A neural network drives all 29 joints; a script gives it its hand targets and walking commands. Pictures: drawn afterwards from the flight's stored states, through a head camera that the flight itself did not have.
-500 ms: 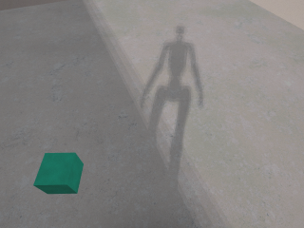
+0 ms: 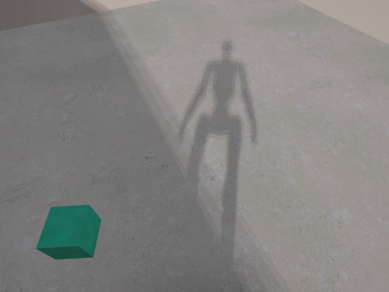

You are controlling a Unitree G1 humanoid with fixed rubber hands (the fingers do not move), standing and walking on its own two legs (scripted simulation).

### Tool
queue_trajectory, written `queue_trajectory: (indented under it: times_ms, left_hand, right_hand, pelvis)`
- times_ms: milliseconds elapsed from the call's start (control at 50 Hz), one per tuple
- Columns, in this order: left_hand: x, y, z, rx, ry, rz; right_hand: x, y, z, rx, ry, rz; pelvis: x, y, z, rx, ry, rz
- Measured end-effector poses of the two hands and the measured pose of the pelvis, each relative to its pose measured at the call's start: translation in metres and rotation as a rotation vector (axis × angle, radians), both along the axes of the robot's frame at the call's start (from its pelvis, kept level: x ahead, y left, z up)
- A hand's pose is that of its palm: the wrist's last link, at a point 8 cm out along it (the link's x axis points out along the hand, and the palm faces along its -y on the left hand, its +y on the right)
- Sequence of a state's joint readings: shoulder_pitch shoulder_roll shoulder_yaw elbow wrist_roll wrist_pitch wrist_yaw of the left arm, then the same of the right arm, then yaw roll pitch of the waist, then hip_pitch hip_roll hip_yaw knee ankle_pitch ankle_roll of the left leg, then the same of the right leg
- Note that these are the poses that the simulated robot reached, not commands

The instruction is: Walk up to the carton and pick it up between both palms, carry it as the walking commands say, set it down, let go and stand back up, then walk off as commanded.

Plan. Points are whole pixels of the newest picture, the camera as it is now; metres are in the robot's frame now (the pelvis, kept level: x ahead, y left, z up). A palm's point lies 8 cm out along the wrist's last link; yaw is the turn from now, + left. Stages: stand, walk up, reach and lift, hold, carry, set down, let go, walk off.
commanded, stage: stand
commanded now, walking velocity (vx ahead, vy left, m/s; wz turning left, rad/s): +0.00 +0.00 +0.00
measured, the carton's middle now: (72, 232) +0.46 +0.65 -0.68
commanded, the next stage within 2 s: walk off in 1.94 s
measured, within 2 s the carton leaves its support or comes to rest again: neither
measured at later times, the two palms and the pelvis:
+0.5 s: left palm out of the picture +0.07 +0.29 -0.13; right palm out of the picture +0.10 -0.21 -0.11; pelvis +0.01 +0.04 +0.00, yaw +0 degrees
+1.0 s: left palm out of the picture +0.05 +0.29 -0.13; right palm out of the picture +0.09 -0.21 -0.12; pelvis +0.00 +0.03 +0.00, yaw +1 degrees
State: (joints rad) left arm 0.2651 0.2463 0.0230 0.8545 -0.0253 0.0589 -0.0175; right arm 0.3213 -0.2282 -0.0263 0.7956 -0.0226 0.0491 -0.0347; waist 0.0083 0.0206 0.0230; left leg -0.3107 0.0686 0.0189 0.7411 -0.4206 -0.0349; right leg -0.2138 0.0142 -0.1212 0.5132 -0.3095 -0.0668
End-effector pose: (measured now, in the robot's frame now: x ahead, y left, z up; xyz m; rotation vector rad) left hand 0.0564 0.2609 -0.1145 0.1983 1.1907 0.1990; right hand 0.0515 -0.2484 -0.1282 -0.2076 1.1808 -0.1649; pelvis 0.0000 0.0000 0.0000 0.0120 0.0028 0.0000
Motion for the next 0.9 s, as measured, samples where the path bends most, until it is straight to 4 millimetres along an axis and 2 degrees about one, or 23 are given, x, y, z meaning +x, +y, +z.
queue_trajectory:
  times_ms: [100, 200, 300, 400, 520, 900]
  left_hand:
    - [-0.009, -0.002, 0.007, 0.034, 0.023, 0.013]
    - [-0.007, 0.000, 0.006, 0.034, 0.022, 0.010]
    - [-0.002, 0.010, -0.001, 0.018, 0.016, 0.007]
    - [0.007, 0.026, -0.014, -0.016, -0.006, 0.007]
    - [0.016, 0.035, -0.017, -0.043, -0.042, 0.012]
    - [-0.009, 0.031, -0.013, -0.022, -0.017, 0.024]
  right_hand:
    - [0.012, -0.003, -0.002, 0.026, -0.004, 0.004]
    - [0.023, -0.001, -0.001, 0.025, -0.012, 0.009]
    - [0.032, 0.009, 0.003, 0.004, -0.025, 0.012]
    - [0.040, 0.028, 0.008, -0.025, -0.051, 0.017]
    - [0.045, 0.042, 0.018, -0.042, -0.074, 0.039]
    - [0.038, 0.040, 0.013, -0.017, -0.096, 0.045]
  pelvis:
    - [0.007, -0.007, 0.003, 0.008, 0.007, 0.001]
    - [0.011, -0.004, 0.003, 0.001, 0.017, 0.000]
    - [0.013, 0.008, 0.001, -0.021, 0.021, -0.002]
    - [0.014, 0.029, -0.004, -0.044, 0.011, 0.000]
    - [0.012, 0.042, -0.002, -0.042, 0.009, 0.010]
    - [0.003, 0.035, -0.002, -0.031, 0.000, 0.011]
